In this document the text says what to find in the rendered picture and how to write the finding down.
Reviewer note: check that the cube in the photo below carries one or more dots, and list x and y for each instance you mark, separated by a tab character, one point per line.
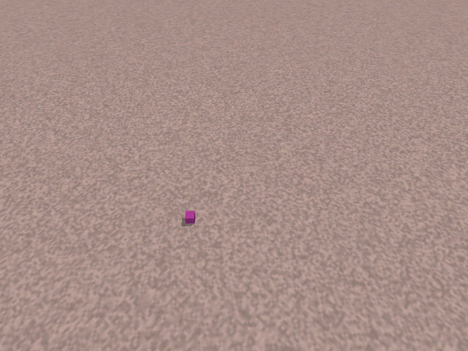
190	217

